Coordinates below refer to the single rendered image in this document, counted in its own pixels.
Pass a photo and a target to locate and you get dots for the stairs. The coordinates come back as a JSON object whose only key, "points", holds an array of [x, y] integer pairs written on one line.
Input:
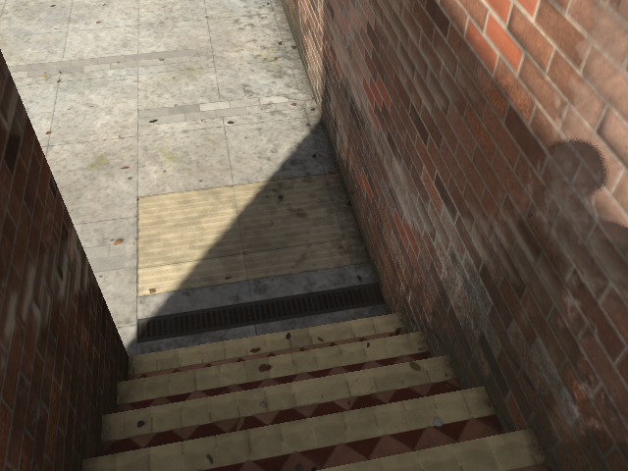
{"points": [[359, 395]]}

